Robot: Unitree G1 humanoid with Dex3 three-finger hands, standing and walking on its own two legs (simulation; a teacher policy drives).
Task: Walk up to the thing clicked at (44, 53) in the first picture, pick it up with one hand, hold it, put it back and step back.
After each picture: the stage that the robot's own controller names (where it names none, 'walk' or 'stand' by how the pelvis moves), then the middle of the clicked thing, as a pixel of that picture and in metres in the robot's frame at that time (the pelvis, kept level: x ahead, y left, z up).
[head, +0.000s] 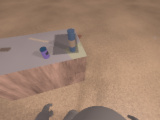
stand; (44, 52) +0.58 +0.49 -0.09
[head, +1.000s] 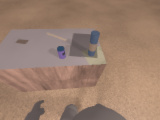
walk; (61, 52) +0.56 +0.27 -0.06
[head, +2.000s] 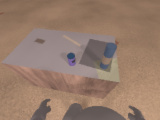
stand; (71, 59) +0.49 +0.20 -0.06
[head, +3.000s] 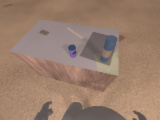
stand; (72, 51) +0.56 +0.20 -0.07
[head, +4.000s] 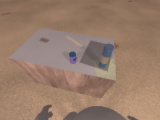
stand; (72, 58) +0.55 +0.19 -0.09
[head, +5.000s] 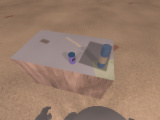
stand; (72, 58) +0.56 +0.20 -0.09
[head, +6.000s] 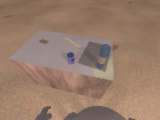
stand; (71, 58) +0.55 +0.21 -0.09
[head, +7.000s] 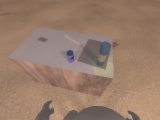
rise first; (70, 56) +0.56 +0.21 -0.09
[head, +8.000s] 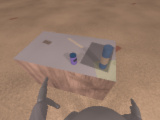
rise first; (73, 58) +0.55 +0.21 -0.09
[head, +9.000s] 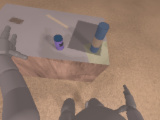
go down; (59, 42) +0.58 +0.20 -0.03
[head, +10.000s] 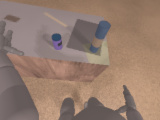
go down; (57, 42) +0.57 +0.21 -0.01
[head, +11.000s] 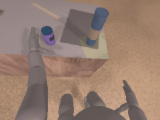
close in; (49, 36) +0.57 +0.22 +0.02
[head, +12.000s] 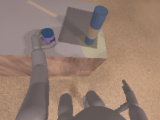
close; (49, 38) +0.55 +0.20 +0.03
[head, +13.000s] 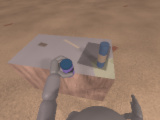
lift; (68, 68) +0.30 +0.15 +0.14
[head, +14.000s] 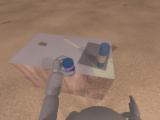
hold; (69, 67) +0.32 +0.15 +0.11
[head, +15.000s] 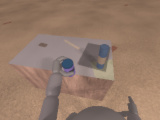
hold; (69, 68) +0.32 +0.15 +0.11
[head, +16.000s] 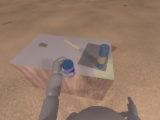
hold; (69, 68) +0.31 +0.15 +0.11
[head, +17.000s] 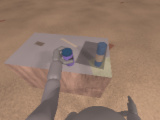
crouch; (68, 57) +0.39 +0.15 +0.12
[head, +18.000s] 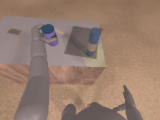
lower; (50, 36) +0.52 +0.20 +0.14
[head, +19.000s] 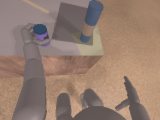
lower; (42, 36) +0.55 +0.20 +0.04
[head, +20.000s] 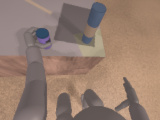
lower; (44, 39) +0.53 +0.20 +0.03
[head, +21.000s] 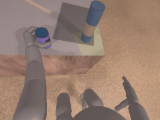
lower; (44, 38) +0.53 +0.20 +0.03
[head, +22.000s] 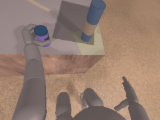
lower; (43, 37) +0.54 +0.20 +0.03
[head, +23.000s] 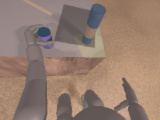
open; (46, 38) +0.54 +0.20 +0.02
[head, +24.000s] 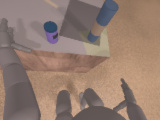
rise; (51, 33) +0.54 +0.19 +0.03
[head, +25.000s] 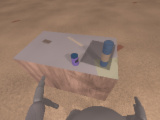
sink last; (75, 59) +0.52 +0.19 -0.04
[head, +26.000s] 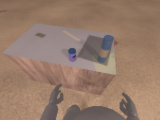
stand; (72, 55) +0.53 +0.18 -0.03
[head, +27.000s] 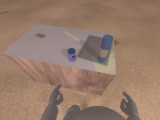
stand; (71, 55) +0.53 +0.19 -0.02
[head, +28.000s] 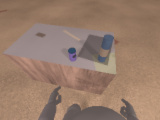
stand; (72, 54) +0.53 +0.18 -0.03
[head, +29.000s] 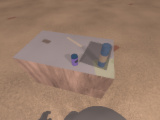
stand; (74, 60) +0.54 +0.18 -0.09
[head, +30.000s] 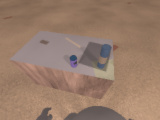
stand; (73, 61) +0.52 +0.18 -0.09
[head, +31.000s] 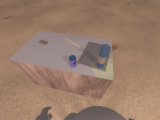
stand; (72, 61) +0.52 +0.18 -0.09
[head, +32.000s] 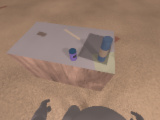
walk; (73, 54) +0.54 +0.18 -0.08
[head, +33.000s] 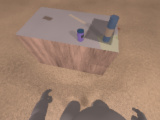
walk; (80, 35) +0.73 +0.15 -0.06
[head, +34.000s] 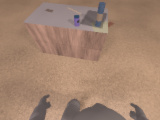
walk; (76, 20) +1.03 +0.23 -0.06
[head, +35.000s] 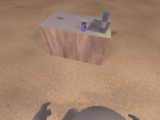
stand; (83, 26) +1.13 +0.16 -0.07
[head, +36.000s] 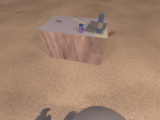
stand; (81, 28) +1.16 +0.18 -0.09
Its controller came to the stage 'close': yes
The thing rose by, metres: 0.21
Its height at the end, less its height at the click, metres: +0.00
